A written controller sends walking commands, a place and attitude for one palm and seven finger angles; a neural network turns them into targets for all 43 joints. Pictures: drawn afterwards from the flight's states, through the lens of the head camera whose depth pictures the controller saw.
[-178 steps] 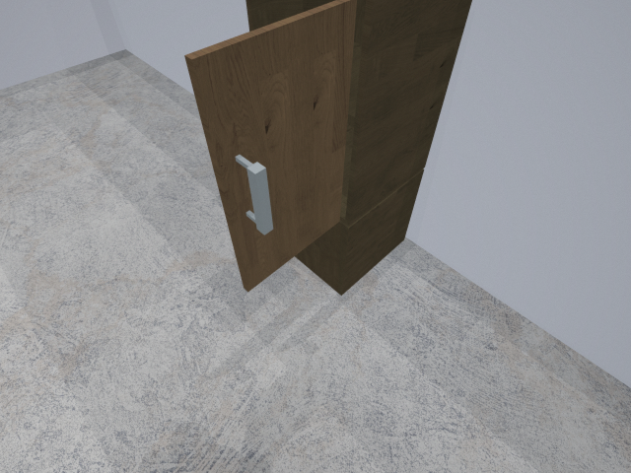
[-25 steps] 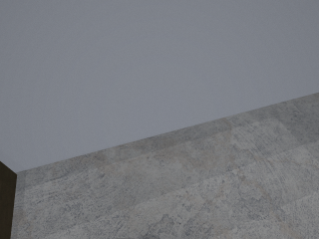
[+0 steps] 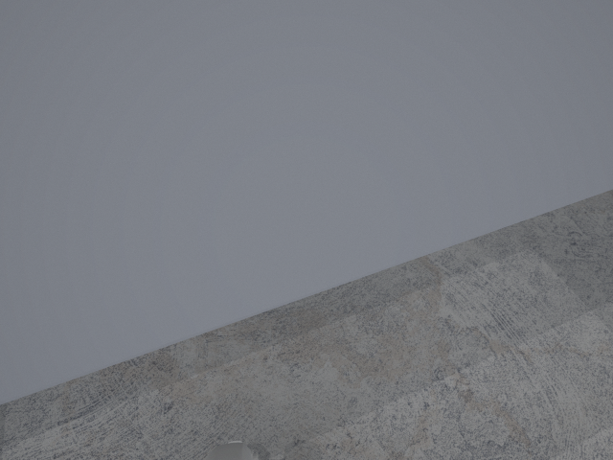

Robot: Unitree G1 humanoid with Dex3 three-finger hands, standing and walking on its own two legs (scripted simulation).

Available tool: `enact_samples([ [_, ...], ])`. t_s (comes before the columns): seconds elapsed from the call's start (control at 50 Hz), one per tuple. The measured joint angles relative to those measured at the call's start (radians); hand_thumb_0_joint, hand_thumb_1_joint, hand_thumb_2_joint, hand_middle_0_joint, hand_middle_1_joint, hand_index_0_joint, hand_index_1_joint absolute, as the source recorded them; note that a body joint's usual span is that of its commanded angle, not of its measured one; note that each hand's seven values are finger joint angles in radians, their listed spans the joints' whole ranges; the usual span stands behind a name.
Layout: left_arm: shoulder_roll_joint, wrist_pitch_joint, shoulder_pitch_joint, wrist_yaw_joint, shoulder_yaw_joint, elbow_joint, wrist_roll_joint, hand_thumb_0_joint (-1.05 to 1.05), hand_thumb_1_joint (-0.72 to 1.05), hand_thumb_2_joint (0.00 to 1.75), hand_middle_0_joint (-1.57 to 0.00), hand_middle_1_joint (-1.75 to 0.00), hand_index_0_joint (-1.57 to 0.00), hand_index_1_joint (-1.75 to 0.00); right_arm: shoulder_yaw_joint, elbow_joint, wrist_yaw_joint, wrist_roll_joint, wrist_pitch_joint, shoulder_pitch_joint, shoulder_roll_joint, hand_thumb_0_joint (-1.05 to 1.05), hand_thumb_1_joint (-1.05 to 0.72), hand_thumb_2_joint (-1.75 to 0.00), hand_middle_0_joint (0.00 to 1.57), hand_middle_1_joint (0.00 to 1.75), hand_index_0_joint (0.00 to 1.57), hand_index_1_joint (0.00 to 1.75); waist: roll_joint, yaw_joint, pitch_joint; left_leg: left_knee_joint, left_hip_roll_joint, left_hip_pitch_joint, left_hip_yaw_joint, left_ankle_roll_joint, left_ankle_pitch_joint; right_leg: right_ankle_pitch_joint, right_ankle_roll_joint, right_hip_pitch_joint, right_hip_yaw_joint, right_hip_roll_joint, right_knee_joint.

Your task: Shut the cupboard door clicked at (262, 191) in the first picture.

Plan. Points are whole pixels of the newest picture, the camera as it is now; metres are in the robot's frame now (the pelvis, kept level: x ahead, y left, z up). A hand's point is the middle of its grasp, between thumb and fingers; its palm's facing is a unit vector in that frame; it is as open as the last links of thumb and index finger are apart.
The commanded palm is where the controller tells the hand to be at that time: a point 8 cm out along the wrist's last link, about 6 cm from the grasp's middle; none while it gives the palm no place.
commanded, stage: walk to a spot facing it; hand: left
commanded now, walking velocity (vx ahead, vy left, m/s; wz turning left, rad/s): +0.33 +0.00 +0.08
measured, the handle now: out of the picture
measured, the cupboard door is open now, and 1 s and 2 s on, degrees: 91 91 91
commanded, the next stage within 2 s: turn to face it in 0.10 s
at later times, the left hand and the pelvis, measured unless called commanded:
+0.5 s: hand (195, 376) +0.27 +0.20 -0.17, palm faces +0.16 -0.96 -0.23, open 7.3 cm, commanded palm none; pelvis +0.20 -0.01 -0.02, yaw +9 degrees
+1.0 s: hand (186, 371) +0.27 +0.22 -0.17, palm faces +0.44 -0.85 -0.30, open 7.4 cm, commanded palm none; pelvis +0.28 -0.03 -0.02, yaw +26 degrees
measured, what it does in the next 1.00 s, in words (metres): walks ahead, turning left: left foot, then right foot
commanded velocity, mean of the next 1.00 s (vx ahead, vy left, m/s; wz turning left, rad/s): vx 0.04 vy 0.00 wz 0.49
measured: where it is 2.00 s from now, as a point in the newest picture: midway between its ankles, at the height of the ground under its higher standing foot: (328, 419)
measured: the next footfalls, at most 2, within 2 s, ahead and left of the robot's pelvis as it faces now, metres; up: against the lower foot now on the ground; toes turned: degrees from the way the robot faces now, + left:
left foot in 0.16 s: +0.22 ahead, +0.14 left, +0.00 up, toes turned +8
right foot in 0.44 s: +0.27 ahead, -0.12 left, +0.00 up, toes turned +0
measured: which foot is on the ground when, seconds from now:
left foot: up 0.00-0.14, down 0.16-0.44, up 0.46-0.68, down 0.70-0.98, up 1.00-1.00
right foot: down 0.00-0.16, up 0.18-0.42, down 0.44-0.70, up 0.72-0.96, down 0.98-1.00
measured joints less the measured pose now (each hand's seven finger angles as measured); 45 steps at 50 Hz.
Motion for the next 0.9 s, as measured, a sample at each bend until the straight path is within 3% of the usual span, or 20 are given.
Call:
enact_samples([
  [0.08, -0.004, -0.001, 0.045, -0.006, -0.009, 0.043, -0.002, 0.0, 0.92, 0.9, -0.2, -0.3, -0.2, -0.3, 0.006, -0.037, 0.01, 0.003, -0.016, -0.07, 0.01, 0.01, -0.91, -0.9, 0.2, 0.3, 0.2, 0.29, -0.014, 0.02, 0.01, -0.201, -0.012, 0.001, 0.011, 0.006, 0.077, -0.037, 0.017, 0.085, 0.004, 0.004, -0.041],
  [0.14, -0.012, 0.006, 0.082, -0.006, -0.011, 0.067, -0.007, 0.0, 0.92, 0.9, -0.2, -0.3, -0.2, -0.3, 0.014, -0.058, 0.008, 0.001, -0.037, -0.109, 0.008, 0.01, -0.91, -0.9, 0.2, 0.3, 0.2, 0.29, -0.017, 0.031, 0.021, -0.339, -0.033, 0.06, 0.03, 0.027, 0.142, -0.12, 0.037, 0.127, 0.006, -0.003, 0.022],
  [0.18, -0.018, 0.02, 0.101, -0.007, -0.013, 0.077, -0.01, 0.0, 0.91, 0.9, -0.2, -0.3, -0.2, -0.3, 0.016, -0.072, -0.001, -0.006, -0.058, -0.126, 0.005, 0.01, -0.91, -0.9, 0.2, 0.3, 0.2, 0.3, -0.012, 0.031, 0.022, -0.309, -0.03, 0.069, 0.033, 0.067, 0.203, -0.208, 0.037, 0.058, 0.019, -0.011, 0.252],
  [0.22, -0.01, 0.038, 0.088, -0.005, -0.013, 0.083, -0.006, 0.01, 0.91, 0.9, -0.2, -0.3, -0.2, -0.3, 0.02, -0.08, -0.011, -0.009, -0.065, -0.125, 0.017, 0.0, -0.91, -0.9, 0.2, 0.3, 0.2, 0.3, -0.031, 0.029, 0.024, -0.259, -0.038, 0.085, 0.049, 0.069, 0.128, -0.245, 0.027, -0.063, 0.057, -0.017, 0.553],
  [0.26, -0.003, 0.049, 0.052, -0.005, -0.011, 0.074, -0.002, 0.01, 0.91, 0.9, -0.2, -0.3, -0.2, -0.3, 0.022, -0.079, -0.02, -0.007, -0.064, -0.102, 0.026, 0.0, -0.91, -0.9, 0.2, 0.3, 0.2, 0.3, -0.035, 0.025, 0.019, -0.283, -0.052, 0.116, 0.047, 0.061, 0.096, -0.206, 0.032, -0.169, 0.06, -0.032, 0.708],
  [0.3, -0.003, 0.052, 0.005, -0.007, -0.01, 0.046, 0.001, 0.01, 0.91, 0.9, -0.2, -0.3, -0.2, -0.3, 0.015, -0.067, -0.036, -0.001, -0.06, -0.073, 0.026, 0.0, -0.93, -0.9, 0.2, 0.3, 0.2, 0.3, -0.027, 0.022, 0.019, -0.333, -0.066, 0.148, 0.031, 0.05, 0.111, -0.168, 0.047, -0.228, 0.053, -0.055, 0.671],
  [0.34, -0.006, 0.051, -0.04, -0.003, -0.012, 0.012, 0.003, 0.01, 0.92, 0.9, -0.2, -0.3, -0.2, -0.3, 0.012, -0.05, -0.042, -0.001, -0.048, -0.047, 0.009, -0.01, -0.95, -0.9, 0.21, 0.3, 0.2, 0.3, -0.01, 0.015, 0.016, -0.365, -0.075, 0.169, 0.005, 0.051, 0.116, -0.143, 0.06, -0.24, 0.049, -0.067, 0.526],
  [0.42, 0.021, 0.039, -0.093, -0.002, -0.006, -0.05, 0.001, 0.01, 0.93, 0.9, -0.2, -0.3, -0.2, -0.3, 0.013, -0.02, -0.032, 0.003, 0.0, 0.007, -0.004, -0.01, -0.94, -0.9, 0.21, 0.3, 0.2, 0.3, -0.004, 0.003, 0.006, -0.327, -0.089, 0.174, -0.053, 0.027, 0.07, -0.037, 0.076, -0.181, 0.044, -0.066, 0.231],
  [0.44, 0.032, 0.034, -0.097, -0.001, -0.004, -0.066, 0.003, 0.01, 0.93, 0.9, -0.2, -0.3, -0.2, -0.3, 0.013, -0.018, -0.028, 0.005, 0.012, 0.021, -0.003, 0.0, -0.94, -0.9, 0.21, 0.3, 0.2, 0.3, -0.02, 0.004, -0.003, -0.292, -0.101, 0.162, -0.055, 0.022, 0.037, -0.029, 0.065, -0.166, 0.054, -0.079, 0.179],
  [0.5, 0.022, 0.036, -0.119, 0.007, -0.004, -0.085, 0.006, 0.01, 0.93, 0.9, -0.2, -0.3, -0.2, -0.3, 0.001, -0.007, -0.019, 0.007, 0.049, 0.017, -0.022, 0.0, -0.93, -0.9, 0.21, 0.3, 0.2, 0.3, 0.006, -0.005, 0.008, -0.044, -0.093, 0.086, -0.068, 0.009, -0.155, -0.054, 0.051, -0.142, 0.005, -0.086, 0.215],
  [0.56, 0.018, 0.039, -0.115, 0.015, -0.007, -0.099, 0.006, 0.01, 0.92, 0.9, -0.2, -0.3, -0.2, -0.3, -0.004, -0.016, -0.012, 0.011, 0.061, -0.002, -0.027, 0.01, -0.92, -0.9, 0.2, 0.3, 0.2, 0.3, -0.009, -0.008, 0.015, 0.103, -0.085, 0.034, -0.037, -0.008, -0.194, -0.058, 0.056, -0.082, -0.035, -0.108, 0.173],
  [0.66, 0.027, 0.053, -0.096, 0.013, -0.008, -0.103, 0.004, 0.0, 0.91, 0.9, -0.2, -0.3, -0.2, -0.3, 0.004, -0.078, 0.001, 0.012, 0.052, -0.06, -0.03, 0.01, -0.92, -0.9, 0.2, 0.3, 0.2, 0.3, -0.052, -0.004, 0.033, -0.138, -0.077, 0.074, 0.025, -0.016, -0.067, -0.094, 0.078, -0.031, -0.086, -0.15, 0.168],
  [0.68, 0.03, 0.057, -0.088, 0.011, -0.007, -0.104, 0.001, 0.0, 0.91, 0.9, -0.2, -0.3, -0.2, -0.3, 0.005, -0.094, 0.004, 0.01, 0.047, -0.071, -0.036, 0.01, -0.92, -0.9, 0.2, 0.3, 0.2, 0.3, -0.054, -0.004, 0.036, -0.216, -0.08, 0.097, 0.033, -0.011, 0.003, -0.116, 0.085, -0.034, -0.094, -0.158, 0.2],
  [0.7, 0.026, 0.063, -0.074, 0.009, -0.007, -0.109, -0.004, 0.0, 0.91, 0.9, -0.2, -0.3, -0.2, -0.3, 0.006, -0.116, 0.008, 0.006, 0.038, -0.076, -0.051, 0.01, -0.91, -0.9, 0.2, 0.3, 0.2, 0.3, -0.034, -0.003, 0.03, -0.283, -0.069, 0.115, 0.019, 0.02, 0.109, -0.14, 0.092, -0.058, -0.103, -0.153, 0.259],
  [0.72, 0.032, 0.075, -0.07, 0.008, -0.006, -0.109, -0.008, 0.0, 0.91, 0.9, -0.2, -0.3, -0.2, -0.3, 0.002, -0.128, 0.006, 0.003, 0.029, -0.088, -0.056, 0.01, -0.91, -0.9, 0.2, 0.3, 0.2, 0.3, -0.031, -0.008, 0.028, -0.26, -0.069, 0.096, 0.009, 0.053, 0.116, -0.215, 0.105, -0.099, -0.081, -0.15, 0.359],
  [0.74, 0.043, 0.09, -0.071, 0.01, -0.004, -0.109, -0.008, 0.0, 0.91, 0.9, -0.2, -0.3, -0.2, -0.3, 0.003, -0.137, 0.002, 0.002, 0.024, -0.102, -0.053, 0.01, -0.91, -0.9, 0.2, 0.3, 0.2, 0.3, -0.039, -0.009, 0.032, -0.223, -0.073, 0.08, 0.003, 0.065, 0.088, -0.277, 0.112, -0.145, -0.035, -0.139, 0.471],
  [0.8, 0.066, 0.12, -0.091, 0.016, 0.007, -0.102, -0.005, 0.01, 0.91, 0.9, -0.2, -0.3, -0.2, -0.3, 0.007, -0.159, -0.01, 0.0, 0.02, -0.111, -0.047, 0.01, -0.91, -0.9, 0.2, 0.3, 0.2, 0.3, -0.043, -0.006, 0.03, -0.217, -0.078, 0.076, -0.027, 0.052, 0.047, -0.287, 0.121, -0.253, 0.049, -0.094, 0.683],
  [0.84, 0.07, 0.125, -0.107, 0.011, 0.012, -0.112, -0.006, 0.01, 0.91, 0.9, -0.2, -0.3, -0.2, -0.3, 0.009, -0.165, -0.016, -0.002, 0.025, -0.11, -0.05, 0.01, -0.91, -0.9, 0.2, 0.3, 0.2, 0.3, -0.03, 0.0, 0.032, -0.257, -0.082, 0.09, -0.054, 0.034, 0.07, -0.246, 0.121, -0.281, 0.069, -0.079, 0.684],
  [0.9, 0.069, 0.118, -0.119, 0.005, 0.012, -0.14, -0.008, 0.01, 0.91, 0.9, -0.2, -0.3, -0.2, -0.3, 0.007, -0.166, -0.015, -0.006, 0.04, -0.108, -0.06, 0.01, -0.91, -0.9, 0.2, 0.3, 0.2, 0.3, -0.002, 0.005, 0.036, -0.304, -0.086, 0.106, -0.097, 0.024, 0.098, -0.215, 0.117, -0.264, 0.08, -0.061, 0.54],
])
